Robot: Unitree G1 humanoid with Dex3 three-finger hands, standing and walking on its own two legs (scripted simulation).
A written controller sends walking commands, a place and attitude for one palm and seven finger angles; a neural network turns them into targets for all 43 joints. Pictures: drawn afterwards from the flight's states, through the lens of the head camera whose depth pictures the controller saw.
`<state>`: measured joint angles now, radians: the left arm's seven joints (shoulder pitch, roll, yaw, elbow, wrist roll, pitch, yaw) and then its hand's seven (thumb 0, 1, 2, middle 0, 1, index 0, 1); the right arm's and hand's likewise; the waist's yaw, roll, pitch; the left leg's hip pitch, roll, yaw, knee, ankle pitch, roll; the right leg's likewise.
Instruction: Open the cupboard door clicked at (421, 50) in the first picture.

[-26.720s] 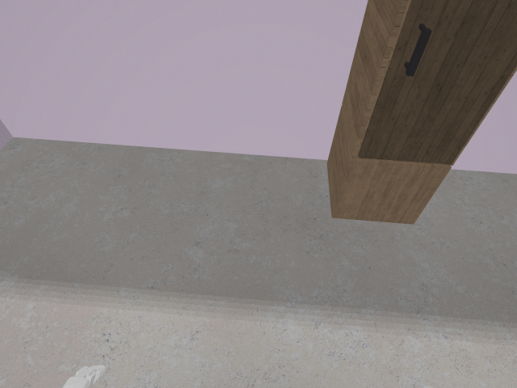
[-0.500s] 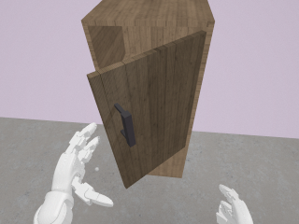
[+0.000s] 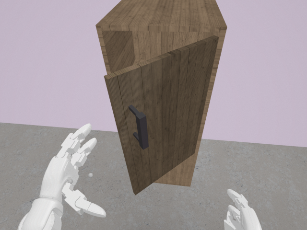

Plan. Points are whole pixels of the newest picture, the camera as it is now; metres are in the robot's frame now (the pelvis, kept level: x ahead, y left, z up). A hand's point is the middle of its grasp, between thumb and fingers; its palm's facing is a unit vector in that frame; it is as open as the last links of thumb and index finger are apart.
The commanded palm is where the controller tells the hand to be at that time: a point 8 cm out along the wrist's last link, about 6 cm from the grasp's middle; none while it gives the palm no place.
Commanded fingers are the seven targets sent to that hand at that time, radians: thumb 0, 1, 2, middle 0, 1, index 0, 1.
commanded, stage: draw the hand back to the body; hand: left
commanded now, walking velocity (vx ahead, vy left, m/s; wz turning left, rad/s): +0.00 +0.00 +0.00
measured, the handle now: (138, 127) +0.36 +0.07 +0.11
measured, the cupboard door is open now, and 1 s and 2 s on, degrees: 43 43 43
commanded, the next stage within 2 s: step back with the hand held close in 1.22 s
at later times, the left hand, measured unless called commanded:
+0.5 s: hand (47, 170) +0.20 +0.24 +0.14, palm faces +0.29 -0.90 -0.32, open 13.2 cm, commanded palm +0.15 +0.28 +0.16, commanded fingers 0.00 0.34 0.66 -0.18 -0.30 -0.18 -0.30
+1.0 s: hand (26, 155) +0.22 +0.28 +0.17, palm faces +0.43 -0.81 -0.39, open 7.8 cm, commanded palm +0.16 +0.32 +0.19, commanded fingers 0.00 0.90 0.90 -0.20 -0.30 -0.20 -0.30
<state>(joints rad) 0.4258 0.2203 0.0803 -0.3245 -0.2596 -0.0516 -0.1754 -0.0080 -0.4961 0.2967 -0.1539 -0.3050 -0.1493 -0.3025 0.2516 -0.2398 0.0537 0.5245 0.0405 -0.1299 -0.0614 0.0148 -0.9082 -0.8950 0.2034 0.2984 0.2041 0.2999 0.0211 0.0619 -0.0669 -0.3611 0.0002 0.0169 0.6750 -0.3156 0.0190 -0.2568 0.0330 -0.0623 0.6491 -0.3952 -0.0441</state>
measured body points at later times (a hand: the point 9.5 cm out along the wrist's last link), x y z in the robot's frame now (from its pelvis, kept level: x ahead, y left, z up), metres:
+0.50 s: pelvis +0.00 +0.02 +0.02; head -0.01 +0.01 +0.47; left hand +0.18 +0.28 +0.16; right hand +0.19 -0.19 -0.06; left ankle +0.03 +0.11 -0.72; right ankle -0.03 -0.09 -0.72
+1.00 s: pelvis +0.02 +0.02 +0.02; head +0.01 +0.00 +0.47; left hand +0.19 +0.32 +0.19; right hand +0.21 -0.21 -0.06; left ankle +0.03 +0.11 -0.72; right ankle -0.03 -0.09 -0.72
